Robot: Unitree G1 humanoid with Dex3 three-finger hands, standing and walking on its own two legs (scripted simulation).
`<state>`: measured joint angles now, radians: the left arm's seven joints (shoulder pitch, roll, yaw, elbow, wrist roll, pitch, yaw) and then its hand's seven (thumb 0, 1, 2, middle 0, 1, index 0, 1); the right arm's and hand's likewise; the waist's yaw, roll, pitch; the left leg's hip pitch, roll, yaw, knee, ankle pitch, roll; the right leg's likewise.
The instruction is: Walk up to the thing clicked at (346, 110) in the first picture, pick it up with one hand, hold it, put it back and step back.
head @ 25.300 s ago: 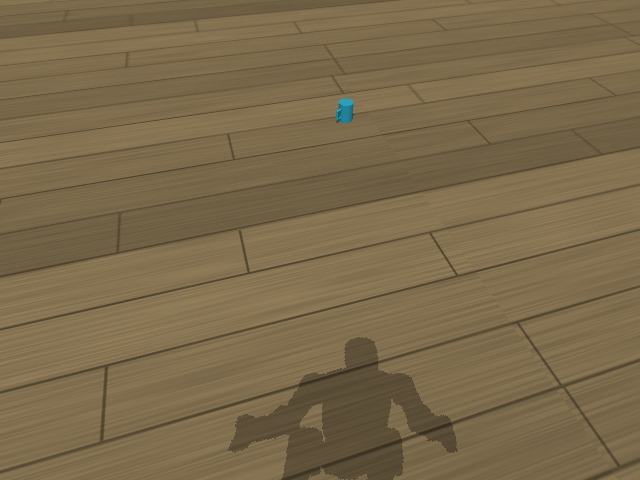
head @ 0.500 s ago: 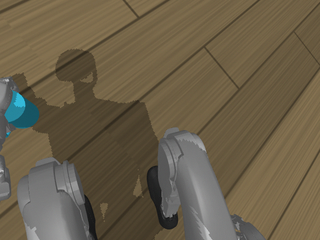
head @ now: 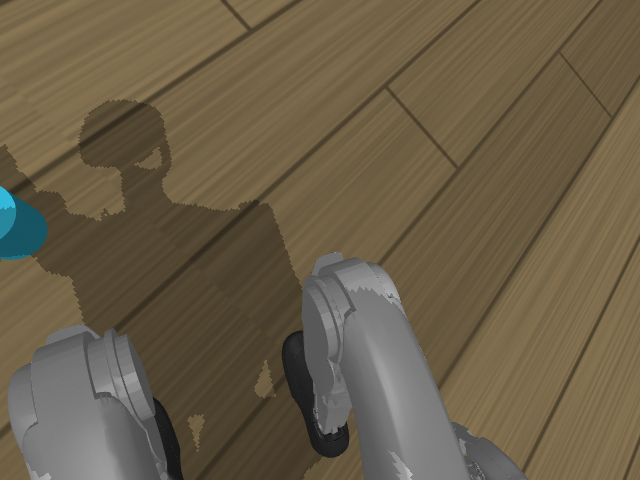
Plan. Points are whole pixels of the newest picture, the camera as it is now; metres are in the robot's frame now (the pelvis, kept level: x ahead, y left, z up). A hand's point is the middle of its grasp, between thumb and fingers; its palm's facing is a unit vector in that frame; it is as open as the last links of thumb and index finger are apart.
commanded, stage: open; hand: left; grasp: from above
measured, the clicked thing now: out of the picture +0.45 +0.29 -0.25
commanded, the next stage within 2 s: withdraw in 0.76 s
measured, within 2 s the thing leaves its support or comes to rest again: neither
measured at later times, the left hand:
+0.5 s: hand out of the picture +0.45 +0.30 -0.21, palm faces -0.43 -0.12 -0.90, open 13.1 cm
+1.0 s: hand out of the picture +0.45 +0.30 -0.20, palm faces -0.42 -0.13 -0.90, open 13.8 cm
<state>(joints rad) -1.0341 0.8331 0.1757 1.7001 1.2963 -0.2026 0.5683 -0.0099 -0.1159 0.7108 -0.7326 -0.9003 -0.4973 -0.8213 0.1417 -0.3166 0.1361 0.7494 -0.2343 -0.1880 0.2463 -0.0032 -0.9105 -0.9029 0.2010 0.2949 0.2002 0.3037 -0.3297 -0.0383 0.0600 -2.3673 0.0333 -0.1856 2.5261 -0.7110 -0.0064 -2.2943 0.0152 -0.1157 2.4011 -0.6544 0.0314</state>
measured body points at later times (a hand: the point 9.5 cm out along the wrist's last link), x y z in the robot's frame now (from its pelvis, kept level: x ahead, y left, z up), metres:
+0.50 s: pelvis +0.00 +0.00 +0.00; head +0.25 +0.09 +0.36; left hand +0.47 +0.30 -0.16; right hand +0.03 -0.27 -0.07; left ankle +0.07 +0.13 -0.27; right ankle +0.11 -0.12 -0.27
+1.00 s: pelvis +0.00 +0.00 +0.00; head +0.25 +0.09 +0.36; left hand +0.47 +0.30 -0.15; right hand +0.03 -0.27 -0.07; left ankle +0.07 +0.13 -0.27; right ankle +0.11 -0.12 -0.27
